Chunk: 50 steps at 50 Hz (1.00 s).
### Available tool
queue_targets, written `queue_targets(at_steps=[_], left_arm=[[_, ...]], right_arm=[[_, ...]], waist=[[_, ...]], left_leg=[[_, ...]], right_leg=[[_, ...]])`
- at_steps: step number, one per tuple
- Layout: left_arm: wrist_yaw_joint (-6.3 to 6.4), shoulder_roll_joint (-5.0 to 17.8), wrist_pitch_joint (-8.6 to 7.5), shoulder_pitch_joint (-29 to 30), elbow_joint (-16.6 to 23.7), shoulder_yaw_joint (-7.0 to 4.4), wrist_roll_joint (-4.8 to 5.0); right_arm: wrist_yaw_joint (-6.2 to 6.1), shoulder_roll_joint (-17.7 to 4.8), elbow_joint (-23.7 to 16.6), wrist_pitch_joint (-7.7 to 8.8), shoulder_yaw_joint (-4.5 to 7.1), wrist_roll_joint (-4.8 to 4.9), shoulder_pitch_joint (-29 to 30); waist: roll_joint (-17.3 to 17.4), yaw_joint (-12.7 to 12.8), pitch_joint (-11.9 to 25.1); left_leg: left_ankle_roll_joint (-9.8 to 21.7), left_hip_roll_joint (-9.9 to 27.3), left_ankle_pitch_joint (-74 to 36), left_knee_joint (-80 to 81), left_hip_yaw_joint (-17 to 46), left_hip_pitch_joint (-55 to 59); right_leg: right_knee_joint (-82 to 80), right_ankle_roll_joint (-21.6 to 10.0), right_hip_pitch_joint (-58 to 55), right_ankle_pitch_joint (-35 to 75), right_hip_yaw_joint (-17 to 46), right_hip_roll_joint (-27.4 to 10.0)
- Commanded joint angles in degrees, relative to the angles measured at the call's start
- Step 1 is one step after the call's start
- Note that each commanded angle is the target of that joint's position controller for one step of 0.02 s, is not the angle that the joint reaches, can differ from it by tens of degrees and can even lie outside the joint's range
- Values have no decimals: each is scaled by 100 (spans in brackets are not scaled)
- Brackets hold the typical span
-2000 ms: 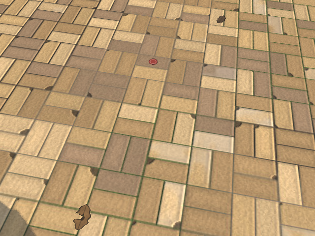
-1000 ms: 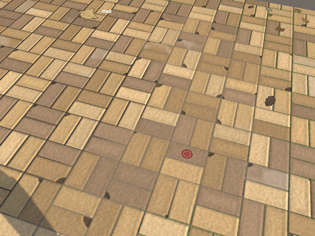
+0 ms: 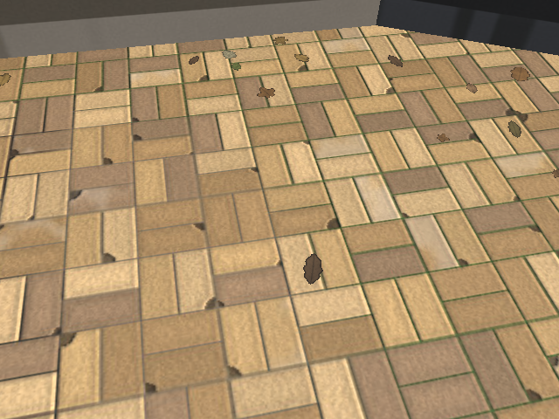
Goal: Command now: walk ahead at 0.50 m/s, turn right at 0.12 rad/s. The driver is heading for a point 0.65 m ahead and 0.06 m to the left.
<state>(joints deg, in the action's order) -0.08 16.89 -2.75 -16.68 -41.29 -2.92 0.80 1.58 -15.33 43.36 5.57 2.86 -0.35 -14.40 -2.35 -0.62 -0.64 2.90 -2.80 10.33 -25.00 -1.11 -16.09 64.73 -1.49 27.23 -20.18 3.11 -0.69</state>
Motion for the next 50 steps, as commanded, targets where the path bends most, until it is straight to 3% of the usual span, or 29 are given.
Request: queue_targets(at_steps=[1,5,10,12,14,15,16,17,18,20,21,24,26,28,29,30,31,33,35,37,39,40,42,43,44,45,46,48,50], left_arm=[[-10,380,-84,103,460,-122,-30],[1,110,-125,608,556,-9,-123],[-120,169,-173,1258,658,-34,-82],[-159,313,-195,1221,673,-95,-117],[-127,517,-216,601,446,-194,-204],[-68,889,-220,169,412,-269,-273],[-17,889,-143,46,430,-212,-369],[-37,413,-51,-95,349,-100,-232],[-78,337,4,128,317,-55,-134],[-103,314,52,844,331,-23,-136],[-92,385,72,1138,337,-44,-177],[-47,399,135,1427,265,-78,-260],[-9,328,157,1465,170,-57,-203],[4,152,176,1296,4,6,-168],[3,91,181,1150,-105,33,-192],[-3,154,182,972,-124,0,-199],[30,163,188,1056,-150,-6,-200],[98,200,204,1001,-253,-41,-165],[127,271,213,852,-365,-92,-115],[86,132,102,959,-377,-91,-61],[2,68,-67,1067,-362,-102,7],[-39,59,-146,1061,-370,-107,39],[-92,61,-235,618,-601,-139,84],[-89,200,-235,158,-827,-211,66],[-59,567,-237,-334,-986,-327,41],[-86,1109,-224,-952,-1124,-480,58],[-100,892,-259,-1148,-1131,-386,-12],[-72,524,-327,-719,-1010,-246,-56],[-67,311,-291,-510,-991,-140,-52]], right_arm=[[-28,-680,-250,83,137,24,-18],[-109,-917,-76,9,181,35,-6],[-166,-977,227,-153,165,107,-462],[-184,-1026,268,-213,179,129,-383],[-203,-941,280,-242,150,128,-302],[-205,-739,201,-200,68,-6,-413],[-162,-234,293,-165,-117,-71,-1273],[-132,-474,422,-226,-97,0,-1289],[-123,-810,354,-309,2,97,-961],[-229,-739,282,-534,31,81,-402],[-287,-711,286,-646,44,47,-394],[-360,-458,488,-736,-7,-8,-644],[-342,-390,579,-714,-12,-33,-647],[-314,-408,553,-700,-14,-154,-483],[-326,-552,432,-691,-8,-195,-301],[-366,-935,389,-692,76,-118,-97],[-359,-836,457,-660,81,-82,27],[-356,-577,509,-547,14,-107,98],[-354,-681,541,-472,54,-16,-40],[-354,-864,595,-408,115,56,-362],[-369,-1053,658,-340,188,146,-483],[-372,-1014,657,-308,187,166,-438],[-332,-899,584,-293,166,200,-85],[-316,-810,530,-286,151,189,99],[-309,-548,383,-239,79,176,327],[-331,-362,179,-133,32,133,414],[-334,-582,105,-36,87,169,543],[-227,-579,216,70,110,278,389],[-144,-527,189,81,137,198,649]], waist=[[836,40,58],[655,-1,64],[753,-266,233],[779,-137,282],[610,198,565],[134,294,1125],[-939,40,1944],[-1026,205,2396],[-650,220,1914],[-211,49,931],[-397,-105,742],[-644,-244,688],[-530,-283,741],[-388,-266,566],[-200,-176,280],[366,87,-31],[739,75,-171],[894,96,-94],[960,32,-153],[1130,-119,-308],[1420,-170,-566],[1407,-123,-631],[1229,206,-523],[1043,396,-336],[233,547,-199],[-1183,707,58],[-1166,804,82],[-427,473,21],[-189,381,-192]], left_leg=[[1036,1500,-333,1512,1751,798],[892,1240,-3260,1301,650,606],[664,1244,-3115,921,488,1029],[564,1357,-2994,548,648,1225],[303,1054,-3048,-293,547,1137],[28,731,-2054,-1233,332,592],[-373,258,1016,-2816,253,-775],[-540,260,2999,-3494,610,-977],[-600,439,3014,-3742,713,-1231],[-697,665,2578,-3349,566,-1320],[-742,756,2271,-2942,544,-924],[-744,602,1358,-1931,251,146],[-625,539,399,-1158,128,658],[-440,535,-96,-521,131,1034],[-292,803,4,-142,449,897],[-117,949,862,-4,564,288],[-56,846,1806,238,587,-457],[-183,780,2044,472,568,-719],[-52,820,2584,506,700,-522],[288,1271,3128,839,1380,-136],[732,1930,3101,1182,2251,181],[796,2019,2763,1175,2314,235],[580,1710,1996,894,1774,-40],[394,1435,1471,497,1382,-378],[42,869,829,-641,607,-977],[-319,212,971,-2345,-114,-1992],[-329,191,2109,-3603,355,-2903],[-44,683,1493,-4312,600,-3379],[23,973,760,-3828,478,-3330]], right_leg=[[-405,97,1089,415,124,-509],[-1948,293,611,1402,-174,-378],[-3249,176,-20,2504,-211,-39],[-3554,15,-237,2266,-147,2],[-4137,-221,-1283,3026,-244,80],[-3780,-523,-2439,5351,373,-657],[-3421,-1568,-4100,6872,1738,-2010],[-3605,-1866,-4061,6368,2233,-2196],[-3873,-1662,-3537,5061,2033,-1924],[-4385,-1257,-2225,3196,1568,-1535],[-4626,-1121,-1579,2505,1365,-1371],[-4888,-1018,-691,1679,783,-982],[-4851,-909,-532,852,616,-886],[-4835,-509,-253,-552,513,-654],[-4731,-232,-150,-1029,451,-488],[-4581,-24,-333,-880,206,-193],[-4287,96,-919,-329,-33,-22],[-3896,37,-1393,-46,-144,25],[-3522,-59,-1032,-714,-364,222],[-2969,-86,-438,-643,-597,367],[-2492,-191,20,-153,-584,217],[-2596,-285,19,-151,-516,117],[-3567,-430,-1007,70,-573,154],[-3775,-440,-1835,458,-420,119],[-4276,-684,-2483,33,595,-448],[-5003,-1304,-3456,-136,2487,-1426],[-5277,-1713,-3856,260,3503,-1996],[-5101,-1434,-3872,644,2555,-1763],[-5306,-1151,-3533,1418,1703,-1500]])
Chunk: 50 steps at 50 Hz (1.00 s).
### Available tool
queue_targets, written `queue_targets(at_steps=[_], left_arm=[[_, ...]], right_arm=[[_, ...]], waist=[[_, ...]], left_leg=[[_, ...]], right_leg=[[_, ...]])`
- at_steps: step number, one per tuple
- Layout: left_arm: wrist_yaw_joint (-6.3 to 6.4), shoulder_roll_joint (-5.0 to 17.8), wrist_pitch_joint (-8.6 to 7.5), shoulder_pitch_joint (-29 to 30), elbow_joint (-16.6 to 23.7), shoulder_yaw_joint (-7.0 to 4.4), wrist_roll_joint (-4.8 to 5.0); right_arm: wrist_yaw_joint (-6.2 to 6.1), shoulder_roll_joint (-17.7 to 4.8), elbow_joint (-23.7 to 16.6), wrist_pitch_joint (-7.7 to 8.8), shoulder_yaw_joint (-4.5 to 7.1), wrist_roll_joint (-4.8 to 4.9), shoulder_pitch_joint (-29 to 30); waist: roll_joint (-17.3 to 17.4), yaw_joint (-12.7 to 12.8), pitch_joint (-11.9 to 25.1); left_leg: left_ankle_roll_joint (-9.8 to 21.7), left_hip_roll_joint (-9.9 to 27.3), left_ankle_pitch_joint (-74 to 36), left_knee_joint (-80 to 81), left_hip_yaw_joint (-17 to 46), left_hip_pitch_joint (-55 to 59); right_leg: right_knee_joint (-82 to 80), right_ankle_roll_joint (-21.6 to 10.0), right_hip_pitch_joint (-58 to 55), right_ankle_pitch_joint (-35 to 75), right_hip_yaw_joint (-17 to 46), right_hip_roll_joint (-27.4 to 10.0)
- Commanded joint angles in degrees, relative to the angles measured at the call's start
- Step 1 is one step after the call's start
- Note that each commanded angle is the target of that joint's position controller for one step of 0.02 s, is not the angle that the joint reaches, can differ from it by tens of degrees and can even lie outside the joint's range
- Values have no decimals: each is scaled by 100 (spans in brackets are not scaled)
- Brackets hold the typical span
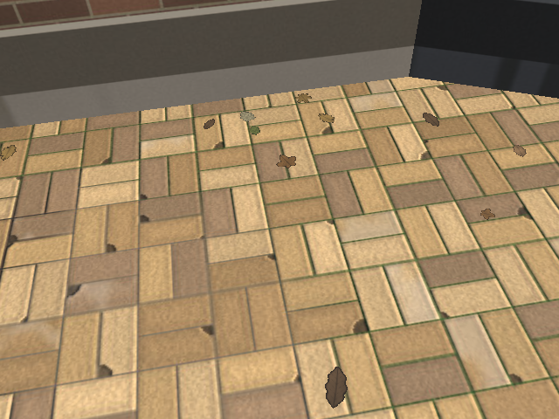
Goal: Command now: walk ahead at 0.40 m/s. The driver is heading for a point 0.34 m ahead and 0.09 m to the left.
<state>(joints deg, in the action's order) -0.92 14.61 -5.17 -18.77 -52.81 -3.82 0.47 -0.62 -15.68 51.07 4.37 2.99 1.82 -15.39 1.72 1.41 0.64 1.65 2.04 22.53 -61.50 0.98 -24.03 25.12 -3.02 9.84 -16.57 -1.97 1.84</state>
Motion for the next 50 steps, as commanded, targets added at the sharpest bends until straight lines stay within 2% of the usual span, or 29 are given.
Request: queue_targets(at_steps=[1,5,6,8,11,12,13,14,15,16,17,18,19,20,21,22,24,26,28,30,33,35,36,37,38,39,40,45,50], left_arm=[[28,472,-2,-344,129,-18,-26],[157,822,90,-350,82,-64,-4],[170,923,89,-361,67,-84,-5],[166,1005,73,-523,-31,-110,33],[163,980,73,-509,-149,-135,106],[163,1005,90,-455,-160,-152,102],[168,1032,122,-350,-154,-161,77],[181,1005,173,-283,-146,-152,50],[202,895,213,-320,-112,-106,4],[213,520,201,-699,9,22,-183],[185,-13,131,-1428,-163,166,-77],[163,611,82,-1055,-201,8,72],[170,771,81,-522,-49,-39,155],[222,737,115,-257,-32,-46,97],[271,680,182,-189,-26,-78,29],[288,590,264,-274,-54,-79,8],[315,342,379,-406,-111,-50,-24],[356,334,451,-167,-11,-45,-70],[363,334,498,200,76,-16,-96],[355,426,547,524,130,-29,-66],[347,496,567,823,160,-48,-65],[340,469,522,799,94,-42,-142],[351,586,498,790,91,-53,-189],[374,887,492,806,93,-99,-153],[356,1007,502,914,-33,-150,-46],[319,677,495,955,-56,-100,-30],[304,505,478,1008,-96,-45,-74],[294,574,400,1045,-336,-34,-53],[316,578,433,1101,-525,-15,-43]], right_arm=[[127,-390,-595,180,108,-37,790],[232,-20,-814,115,-40,-94,1443],[244,-16,-856,113,-59,-80,1590],[259,-145,-931,91,-52,-45,1824],[281,-373,-1038,81,-3,-27,1951],[286,-463,-1026,87,33,-38,1853],[277,-584,-958,92,100,-78,1570],[253,-738,-746,88,208,-134,892],[213,-941,-512,80,311,-173,89],[168,-1462,-407,55,408,-293,-580],[230,-1487,-343,19,363,-286,-636],[257,-1050,-418,16,247,-170,-320],[252,-822,-493,24,170,-135,244],[265,-639,-527,42,107,-162,615],[274,-526,-513,64,83,-218,827],[277,-439,-465,85,57,-305,921],[271,-318,-343,139,2,-386,996],[211,-417,-249,141,0,-378,1089],[131,-560,-181,67,22,-340,1100],[78,-672,-71,-14,39,-323,949],[45,-607,55,-110,2,-284,850],[34,-451,124,-159,-65,-212,836],[43,-328,207,-158,-112,-234,611],[61,-309,259,-133,-112,-304,296],[50,-318,284,-154,-91,-268,98],[24,-396,283,-191,-94,-268,362],[0,-381,259,-234,-95,-245,494],[-31,-424,364,-356,-79,-224,501],[-41,-415,498,-416,-65,-201,519]], waist=[[-670,150,-313],[-594,207,-470],[-633,231,-490],[-720,286,-550],[-713,140,-676],[-699,30,-601],[-714,-177,-422],[-704,-527,13],[-601,-858,557],[573,-810,1421],[1747,-502,2251],[955,-573,1748],[616,-438,932],[129,-276,575],[105,-124,404],[250,24,429],[300,197,486],[357,248,461],[354,143,468],[287,-2,403],[230,-88,136],[84,38,22],[-83,11,19],[-479,-232,118],[-944,-429,147],[-745,-224,106],[-653,-207,107],[-463,-201,252],[-255,-185,234]], left_leg=[[103,509,-657,132,162,-2309],[-192,287,-1514,1886,-221,-1510],[-219,198,-1778,2287,-282,-1218],[-215,84,-2161,2680,-334,-823],[21,118,-2273,3010,-134,-708],[115,83,-2172,3065,-148,-532],[217,-52,-2089,3140,-221,-91],[337,-255,-2139,3181,-368,799],[477,-111,-2654,3152,-249,2005],[958,1195,-3814,2900,1261,3796],[1745,2233,-3650,3882,3528,4528],[1542,1980,-3351,4100,3207,3865],[1345,1794,-3560,4142,2283,3017],[1211,1522,-3988,4249,1692,2280],[1114,1317,-4258,4373,1256,1711],[1055,1169,-4450,4495,981,1319],[1162,1046,-4825,4628,591,868],[1216,996,-4699,4717,398,732],[1135,924,-3909,4811,317,687],[1088,937,-2842,4947,427,695],[1035,939,-1357,5005,663,704],[777,716,-774,4772,631,622],[542,526,-730,4585,558,580],[328,193,-668,4339,349,450],[202,-91,-823,4371,49,620],[123,-134,-950,4222,-80,925],[116,-120,-1158,4141,-99,1006],[163,-29,-2262,3888,-79,1401],[130,-6,-2516,3816,-89,1532]], right_leg=[[-1443,-918,-1627,1384,1868,-1599],[-1715,-860,-829,1713,1003,-1293],[-1757,-827,-634,1641,878,-1256],[-1844,-807,-467,1516,822,-1352],[-1756,-673,-799,1775,792,-1628],[-1578,-608,-955,2150,745,-1679],[-1099,-487,-1058,3192,607,-1589],[-235,-321,-1003,4202,412,-1360],[888,-84,-516,4131,237,-1049],[2871,215,928,1802,9,-437],[4514,442,2045,-1998,576,381],[5070,396,2306,-1944,1048,49],[5013,346,2558,-1521,760,-229],[4735,358,2371,-1105,619,-500],[4390,361,2062,-824,607,-670],[4157,357,1610,-624,642,-774],[3683,411,1127,-393,601,-772],[2866,477,1049,-146,578,-782],[2080,497,867,240,545,-789],[1594,506,749,506,514,-742],[948,463,612,522,500,-687],[80,366,110,1011,413,-624],[-227,305,-180,1607,627,-821],[-82,207,-495,2314,809,-1066],[44,85,-259,1720,732,-906],[-51,141,14,1400,659,-757],[-98,216,59,1497,631,-729],[38,231,-71,2199,534,-637],[72,204,-117,2276,478,-581]])
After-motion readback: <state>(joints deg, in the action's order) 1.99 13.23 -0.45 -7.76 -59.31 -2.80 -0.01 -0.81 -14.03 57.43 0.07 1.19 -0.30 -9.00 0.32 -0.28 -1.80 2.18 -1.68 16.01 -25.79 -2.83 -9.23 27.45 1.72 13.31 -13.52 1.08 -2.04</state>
